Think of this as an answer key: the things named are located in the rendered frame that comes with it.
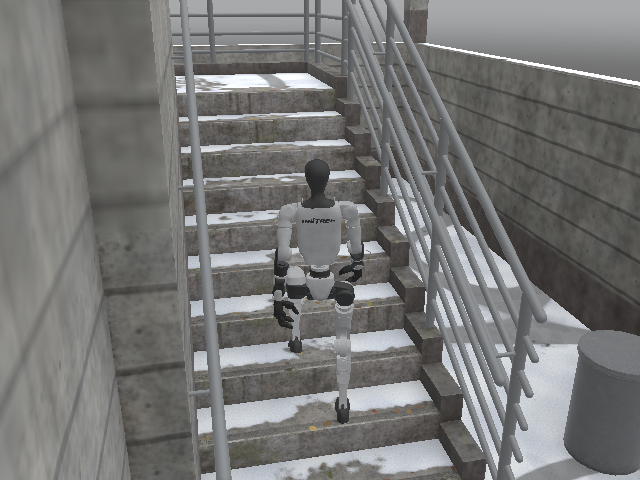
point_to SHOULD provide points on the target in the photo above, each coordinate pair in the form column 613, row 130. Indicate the stairs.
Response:
column 279, row 405

